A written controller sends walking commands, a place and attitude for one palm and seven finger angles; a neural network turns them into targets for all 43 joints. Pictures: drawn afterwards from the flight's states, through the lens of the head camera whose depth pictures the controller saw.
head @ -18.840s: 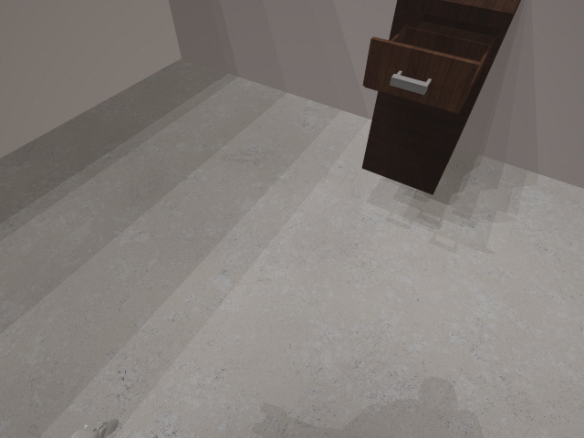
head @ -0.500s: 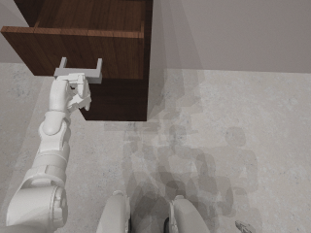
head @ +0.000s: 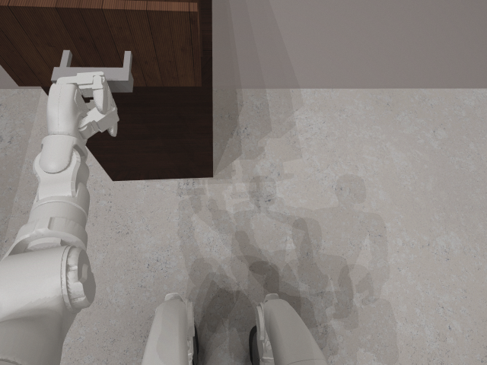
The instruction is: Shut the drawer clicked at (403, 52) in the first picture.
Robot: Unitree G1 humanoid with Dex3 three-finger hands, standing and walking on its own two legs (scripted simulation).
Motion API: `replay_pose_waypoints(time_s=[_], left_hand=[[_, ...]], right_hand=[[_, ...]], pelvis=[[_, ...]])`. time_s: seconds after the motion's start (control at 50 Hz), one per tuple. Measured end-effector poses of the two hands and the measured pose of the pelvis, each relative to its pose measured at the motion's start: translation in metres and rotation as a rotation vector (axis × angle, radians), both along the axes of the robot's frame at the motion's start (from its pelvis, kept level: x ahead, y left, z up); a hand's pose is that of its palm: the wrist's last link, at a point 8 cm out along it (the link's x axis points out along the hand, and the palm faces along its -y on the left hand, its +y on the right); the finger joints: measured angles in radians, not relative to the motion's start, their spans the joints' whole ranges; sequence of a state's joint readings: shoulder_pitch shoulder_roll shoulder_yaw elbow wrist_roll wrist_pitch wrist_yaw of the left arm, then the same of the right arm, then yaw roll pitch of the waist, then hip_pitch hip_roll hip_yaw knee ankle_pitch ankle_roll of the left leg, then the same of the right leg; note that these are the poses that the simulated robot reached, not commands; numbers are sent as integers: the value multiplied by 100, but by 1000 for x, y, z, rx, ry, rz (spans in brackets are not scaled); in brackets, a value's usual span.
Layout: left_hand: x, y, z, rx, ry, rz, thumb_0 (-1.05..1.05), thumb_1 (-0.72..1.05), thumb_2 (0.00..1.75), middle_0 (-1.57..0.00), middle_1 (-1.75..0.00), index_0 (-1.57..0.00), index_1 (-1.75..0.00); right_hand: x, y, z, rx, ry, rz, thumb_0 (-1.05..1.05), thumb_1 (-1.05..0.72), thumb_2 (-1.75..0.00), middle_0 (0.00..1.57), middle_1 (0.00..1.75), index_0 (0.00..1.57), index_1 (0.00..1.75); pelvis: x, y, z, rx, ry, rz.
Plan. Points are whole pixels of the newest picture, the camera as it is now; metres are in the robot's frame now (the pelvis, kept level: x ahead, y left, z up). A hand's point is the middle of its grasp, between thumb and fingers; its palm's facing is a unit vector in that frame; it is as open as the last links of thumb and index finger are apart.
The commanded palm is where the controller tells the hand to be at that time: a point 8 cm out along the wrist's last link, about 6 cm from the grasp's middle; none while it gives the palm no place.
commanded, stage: push the drawer shut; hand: left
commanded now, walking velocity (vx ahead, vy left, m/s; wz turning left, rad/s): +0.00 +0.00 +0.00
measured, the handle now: (96, 68) +0.59 +0.21 +0.05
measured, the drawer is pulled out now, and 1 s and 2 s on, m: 0.09 0.00 0.00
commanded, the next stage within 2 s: pull the fist back off the drawer in 1.02 s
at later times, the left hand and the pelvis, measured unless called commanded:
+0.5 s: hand (112, 83) +0.56 +0.18 +0.05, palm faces -0.01 -1.00 -0.04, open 3.4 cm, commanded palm +0.56 +0.21 +0.05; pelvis -0.01 +0.01 -0.01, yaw -1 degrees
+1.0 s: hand (106, 65) +0.60 +0.20 +0.05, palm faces -0.01 -1.00 -0.05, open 3.3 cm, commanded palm +0.63 +0.19 +0.05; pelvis -0.01 +0.01 -0.03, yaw -3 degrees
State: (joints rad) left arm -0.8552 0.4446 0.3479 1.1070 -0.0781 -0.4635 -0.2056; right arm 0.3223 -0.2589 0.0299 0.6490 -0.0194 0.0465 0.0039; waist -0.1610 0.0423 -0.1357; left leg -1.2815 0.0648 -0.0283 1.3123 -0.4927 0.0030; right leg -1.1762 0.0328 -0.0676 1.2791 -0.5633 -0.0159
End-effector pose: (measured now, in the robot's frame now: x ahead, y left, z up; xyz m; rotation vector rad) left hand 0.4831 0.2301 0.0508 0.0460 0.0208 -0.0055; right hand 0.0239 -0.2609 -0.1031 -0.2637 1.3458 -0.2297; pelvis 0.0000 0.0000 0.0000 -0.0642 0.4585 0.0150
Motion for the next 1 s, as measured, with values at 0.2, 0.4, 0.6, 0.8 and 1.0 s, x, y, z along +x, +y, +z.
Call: replay_pose_waypoints(time_s=[0.2, 0.4, 0.6, 0.8, 1.0], left_hand=[[17, -1, 2, -1, 3, 6, 6, 83, 92, -140, -160, -140, -160], [41, 3, 3, 0, 3, -1, 7, 80, 91, -140, -160, -140, -160], [64, 4, 3, -7, 10, 0, 7, 78, 90, -140, -160, -140, -160], [89, 8, 2, -9, 7, -6, 7, 75, 90, -140, -160, -140, -160], [94, 19, 2, 3, 20, -3, 4, 61, 88, -140, -160, -140, -160]], right_hand=[[-13, 3, 0, -2, 36, -10, 0, -90, -90, 20, 30, 21, 30], [-28, 4, 0, -27, 66, -26, 0, -90, -90, 20, 30, 21, 30], [-51, 11, 0, -31, 128, -48, 0, -90, -90, 20, 30, 21, 30], [-74, 20, 1, -44, 185, -78, 0, -90, -90, 20, 30, 21, 30], [-88, 28, 1, -50, 220, -72, 0, -90, -90, 21, 30, 21, 30]], pelvis=[[-1, 1, -3, -8, 17, -2], [-4, 4, -10, -22, 46, -5], [-6, 7, -15, -34, 73, -10], [-8, 11, -24, -48, 110, -17], [-15, 12, -30, -61, 126, -8]])
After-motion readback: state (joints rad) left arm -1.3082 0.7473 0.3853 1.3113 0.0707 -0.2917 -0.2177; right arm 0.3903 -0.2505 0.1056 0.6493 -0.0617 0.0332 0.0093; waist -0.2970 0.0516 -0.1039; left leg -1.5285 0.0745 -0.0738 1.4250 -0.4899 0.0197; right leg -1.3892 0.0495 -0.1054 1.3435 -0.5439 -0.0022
